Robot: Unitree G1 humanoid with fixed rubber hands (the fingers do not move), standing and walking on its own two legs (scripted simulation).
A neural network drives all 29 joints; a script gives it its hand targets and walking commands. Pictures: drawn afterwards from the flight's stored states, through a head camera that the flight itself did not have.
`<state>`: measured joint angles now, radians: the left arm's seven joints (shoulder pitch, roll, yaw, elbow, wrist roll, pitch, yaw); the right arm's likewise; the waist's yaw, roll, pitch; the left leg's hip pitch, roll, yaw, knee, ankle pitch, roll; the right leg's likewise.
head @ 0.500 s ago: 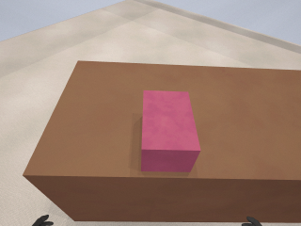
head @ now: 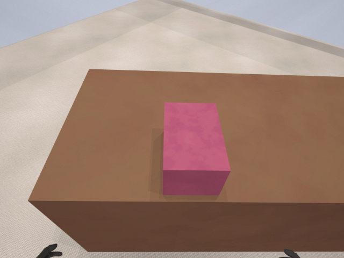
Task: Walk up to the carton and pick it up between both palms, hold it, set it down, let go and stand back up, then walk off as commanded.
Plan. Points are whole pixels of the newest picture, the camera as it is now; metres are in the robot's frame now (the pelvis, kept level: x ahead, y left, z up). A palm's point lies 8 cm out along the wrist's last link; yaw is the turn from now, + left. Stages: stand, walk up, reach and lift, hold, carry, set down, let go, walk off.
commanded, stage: walk off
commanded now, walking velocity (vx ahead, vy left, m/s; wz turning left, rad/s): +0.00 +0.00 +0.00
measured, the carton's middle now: (190, 146) +0.44 -0.06 -0.05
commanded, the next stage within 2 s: none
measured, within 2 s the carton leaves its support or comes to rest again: neither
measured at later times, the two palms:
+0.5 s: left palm out of the picture +0.03 +0.29 -0.11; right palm out of the picture +0.06 -0.38 -0.12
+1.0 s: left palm out of the picture -0.07 +0.30 -0.08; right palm out of the picture -0.05 -0.37 -0.13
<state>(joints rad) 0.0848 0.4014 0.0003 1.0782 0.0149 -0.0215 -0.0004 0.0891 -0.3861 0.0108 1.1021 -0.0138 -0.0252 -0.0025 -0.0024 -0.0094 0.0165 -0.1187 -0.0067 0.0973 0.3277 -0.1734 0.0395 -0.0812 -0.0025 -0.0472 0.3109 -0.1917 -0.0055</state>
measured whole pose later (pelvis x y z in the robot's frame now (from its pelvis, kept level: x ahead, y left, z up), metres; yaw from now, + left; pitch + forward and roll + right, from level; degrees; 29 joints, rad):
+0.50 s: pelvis -0.06 -0.05 -0.03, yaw +2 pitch +0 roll +0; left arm 0.16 0.44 0.08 0.84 0.00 0.05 0.00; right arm 0.13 -0.45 -0.06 0.78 -0.02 0.05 -0.01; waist -0.03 0.04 0.16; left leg -0.40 0.06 0.03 0.62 -0.20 0.00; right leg -0.27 0.02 0.05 0.74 -0.42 -0.03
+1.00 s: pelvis -0.18 -0.04 -0.03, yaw +4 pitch -3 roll +1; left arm 0.14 0.45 0.07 0.70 0.01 0.00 0.05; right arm 0.17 -0.49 -0.07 0.74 -0.01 0.07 0.00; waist -0.01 0.03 0.20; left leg -0.38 -0.06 -0.15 1.00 -0.51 -0.01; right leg -0.38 -0.05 0.06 0.68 -0.25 0.02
